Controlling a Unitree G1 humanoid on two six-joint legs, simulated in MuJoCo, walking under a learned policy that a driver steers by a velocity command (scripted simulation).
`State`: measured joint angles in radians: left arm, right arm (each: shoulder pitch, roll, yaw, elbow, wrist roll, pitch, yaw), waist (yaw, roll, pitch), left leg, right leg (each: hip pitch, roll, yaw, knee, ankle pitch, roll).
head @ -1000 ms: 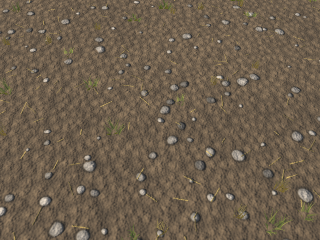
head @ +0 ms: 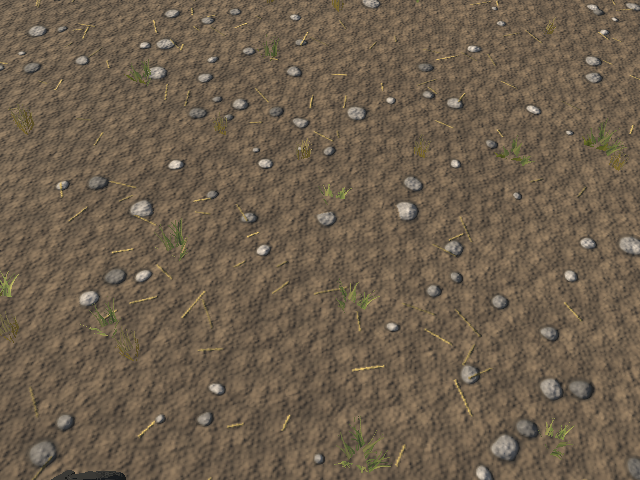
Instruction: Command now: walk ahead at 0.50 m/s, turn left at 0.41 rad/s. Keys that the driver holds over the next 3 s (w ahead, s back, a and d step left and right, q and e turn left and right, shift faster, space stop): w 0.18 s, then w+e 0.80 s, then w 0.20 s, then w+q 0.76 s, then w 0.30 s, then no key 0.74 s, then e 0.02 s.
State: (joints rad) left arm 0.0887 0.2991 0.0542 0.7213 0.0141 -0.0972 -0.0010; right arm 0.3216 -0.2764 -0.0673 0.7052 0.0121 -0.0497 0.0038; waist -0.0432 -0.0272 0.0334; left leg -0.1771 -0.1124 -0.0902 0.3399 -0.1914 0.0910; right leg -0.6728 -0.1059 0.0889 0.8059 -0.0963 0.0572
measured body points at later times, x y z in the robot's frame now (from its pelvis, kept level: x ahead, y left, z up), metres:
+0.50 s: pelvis +0.28 -0.06 +0.00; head +0.31 -0.07 +0.45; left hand +0.30 +0.22 -0.11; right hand +0.48 -0.31 -0.09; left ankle +0.41 +0.11 -0.70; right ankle +0.25 -0.15 -0.75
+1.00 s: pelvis +0.53 -0.05 +0.00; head +0.56 -0.06 +0.44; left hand +0.80 +0.14 -0.09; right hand +0.47 -0.34 -0.12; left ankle +0.50 +0.08 -0.75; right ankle +0.62 -0.24 -0.69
